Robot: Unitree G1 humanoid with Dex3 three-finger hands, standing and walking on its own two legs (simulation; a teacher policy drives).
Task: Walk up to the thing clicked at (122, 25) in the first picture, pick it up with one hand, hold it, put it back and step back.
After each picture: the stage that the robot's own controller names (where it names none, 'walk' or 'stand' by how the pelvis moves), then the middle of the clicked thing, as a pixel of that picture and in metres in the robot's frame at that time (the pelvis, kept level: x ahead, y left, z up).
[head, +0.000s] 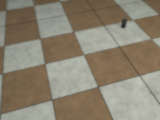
stand; (123, 23) +1.79 -0.54 -0.72
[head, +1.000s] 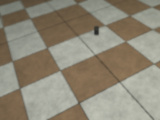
walk; (96, 30) +1.73 -0.05 -0.70
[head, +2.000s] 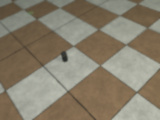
walk; (64, 56) +1.19 +0.29 -0.72
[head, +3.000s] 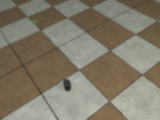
walk; (67, 85) +0.79 +0.24 -0.72
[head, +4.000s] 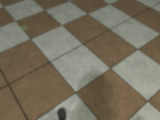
stand; (61, 114) +0.48 +0.18 -0.70
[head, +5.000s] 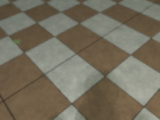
stand; out of the picture +0.44 +0.22 -0.72
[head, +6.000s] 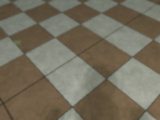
stand; out of the picture +0.40 +0.21 -0.73
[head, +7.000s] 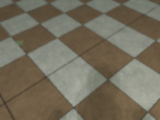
stand; out of the picture +0.40 +0.21 -0.73
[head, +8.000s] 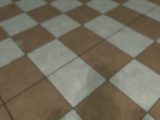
stand; out of the picture +0.40 +0.21 -0.73
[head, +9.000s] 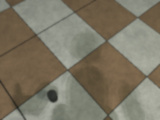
go down; (52, 96) +0.44 +0.20 -0.59
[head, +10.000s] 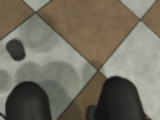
go down; (16, 51) +0.47 +0.27 -0.29
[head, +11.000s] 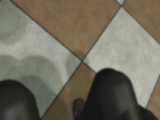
close in; out of the picture +0.46 +0.29 -0.26
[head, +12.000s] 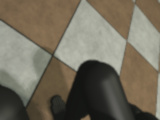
close; out of the picture +0.44 +0.32 -0.23
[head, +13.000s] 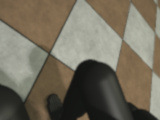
close; out of the picture +0.43 +0.30 -0.23
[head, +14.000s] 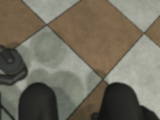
lift; (14, 67) +0.36 +0.25 -0.07
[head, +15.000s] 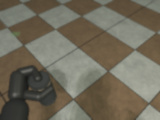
hold; (43, 89) +0.33 +0.16 +0.04
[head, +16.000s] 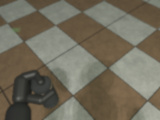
hold; (46, 92) +0.32 +0.16 -0.01
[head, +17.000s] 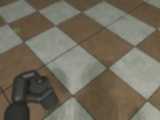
hold; (45, 94) +0.32 +0.16 -0.02
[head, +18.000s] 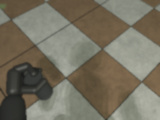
crouch; (39, 85) +0.36 +0.17 -0.07
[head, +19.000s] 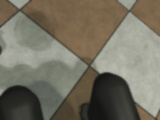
lower; out of the picture +0.47 +0.28 -0.14
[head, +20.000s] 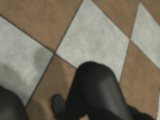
lower; out of the picture +0.42 +0.33 -0.23
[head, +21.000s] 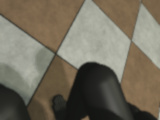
lower; out of the picture +0.42 +0.33 -0.23
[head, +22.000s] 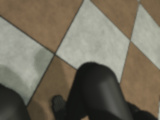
lower; out of the picture +0.42 +0.33 -0.23
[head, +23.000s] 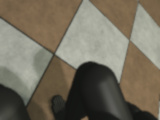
lower; out of the picture +0.42 +0.33 -0.23
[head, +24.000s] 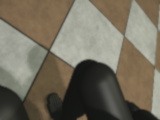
open; out of the picture +0.41 +0.33 -0.23
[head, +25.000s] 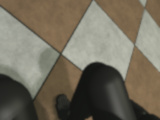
stand; out of the picture +0.41 +0.31 -0.23
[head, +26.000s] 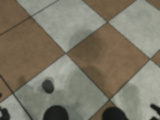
walk; (48, 87) +0.44 +0.22 -0.51
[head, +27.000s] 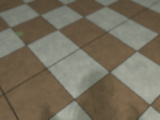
stand; out of the picture +0.39 +0.19 -0.67
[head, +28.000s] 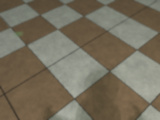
stand; out of the picture +0.39 +0.20 -0.67
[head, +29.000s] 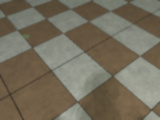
stand; out of the picture +0.40 +0.19 -0.71
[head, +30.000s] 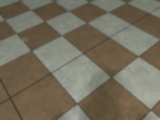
stand; out of the picture +0.39 +0.20 -0.73
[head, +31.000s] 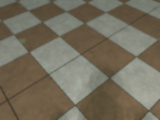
stand; out of the picture +0.38 +0.21 -0.73
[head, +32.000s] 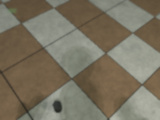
walk; (57, 106) +0.45 +0.16 -0.70
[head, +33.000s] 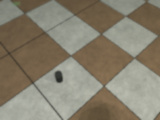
walk; (58, 77) +0.72 +0.24 -0.70
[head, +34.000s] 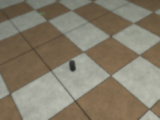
stand; (72, 65) +1.06 +0.19 -0.70
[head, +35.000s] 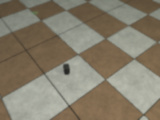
stand; (66, 69) +1.00 +0.20 -0.72
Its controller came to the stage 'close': yes
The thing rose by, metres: 0.70
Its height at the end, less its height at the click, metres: +0.00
